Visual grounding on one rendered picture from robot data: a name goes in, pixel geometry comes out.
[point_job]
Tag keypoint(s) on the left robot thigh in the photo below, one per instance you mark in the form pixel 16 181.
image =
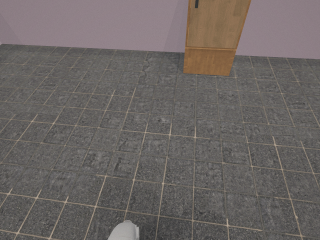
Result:
pixel 125 231

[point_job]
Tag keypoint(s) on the cupboard door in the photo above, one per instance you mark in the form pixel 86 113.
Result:
pixel 216 23

